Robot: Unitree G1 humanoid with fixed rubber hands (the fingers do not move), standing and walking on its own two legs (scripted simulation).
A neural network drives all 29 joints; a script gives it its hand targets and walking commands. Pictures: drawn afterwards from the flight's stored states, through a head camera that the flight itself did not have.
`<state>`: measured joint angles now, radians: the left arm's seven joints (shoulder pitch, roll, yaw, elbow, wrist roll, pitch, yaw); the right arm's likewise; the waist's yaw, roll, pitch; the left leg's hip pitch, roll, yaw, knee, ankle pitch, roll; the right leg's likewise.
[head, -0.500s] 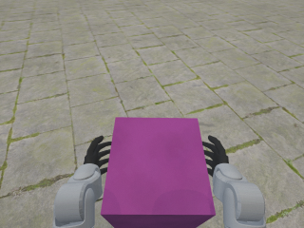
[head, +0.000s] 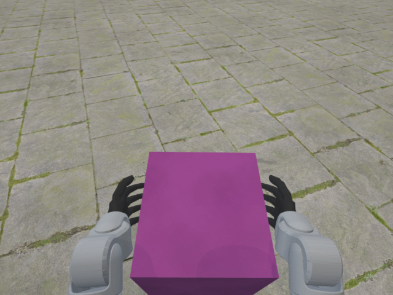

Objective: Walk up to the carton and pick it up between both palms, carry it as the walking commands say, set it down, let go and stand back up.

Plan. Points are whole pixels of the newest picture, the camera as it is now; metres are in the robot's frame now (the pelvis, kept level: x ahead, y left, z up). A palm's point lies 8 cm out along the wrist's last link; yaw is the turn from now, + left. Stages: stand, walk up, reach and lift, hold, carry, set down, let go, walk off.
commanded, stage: carry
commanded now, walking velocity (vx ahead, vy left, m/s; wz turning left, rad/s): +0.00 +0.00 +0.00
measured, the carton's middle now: (200, 230) +0.26 +0.00 +0.02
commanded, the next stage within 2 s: none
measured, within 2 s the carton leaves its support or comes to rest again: neither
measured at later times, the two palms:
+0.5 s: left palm (117, 219) +0.24 +0.15 +0.09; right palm (280, 217) +0.25 -0.14 +0.09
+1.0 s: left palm (105, 233) +0.22 +0.17 +0.09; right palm (272, 220) +0.24 -0.12 +0.09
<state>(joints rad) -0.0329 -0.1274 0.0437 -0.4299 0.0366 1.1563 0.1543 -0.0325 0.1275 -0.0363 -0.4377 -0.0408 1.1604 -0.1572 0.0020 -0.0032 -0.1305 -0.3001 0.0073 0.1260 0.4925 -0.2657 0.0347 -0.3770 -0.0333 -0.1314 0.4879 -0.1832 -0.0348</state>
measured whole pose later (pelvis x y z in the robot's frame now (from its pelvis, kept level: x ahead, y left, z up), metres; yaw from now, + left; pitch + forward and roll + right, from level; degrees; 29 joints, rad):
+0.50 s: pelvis +0.00 +0.00 +0.00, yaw +2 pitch +4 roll +0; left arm -0.03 -0.13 0.04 -0.45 0.03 1.16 0.16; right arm -0.03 0.13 -0.03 -0.46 -0.04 1.17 -0.16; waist -0.01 0.00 -0.12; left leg -0.32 0.00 0.10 0.53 -0.28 0.04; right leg -0.39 -0.05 -0.15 0.52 -0.20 -0.03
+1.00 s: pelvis -0.01 +0.00 +0.00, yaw +4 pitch +3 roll +0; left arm -0.02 -0.13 0.04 -0.46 0.03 1.17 0.15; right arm -0.01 0.13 -0.02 -0.48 -0.05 1.17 -0.16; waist 0.01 0.00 -0.11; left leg -0.34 -0.02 0.06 0.53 -0.26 0.04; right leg -0.38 -0.07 -0.20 0.51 -0.19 -0.03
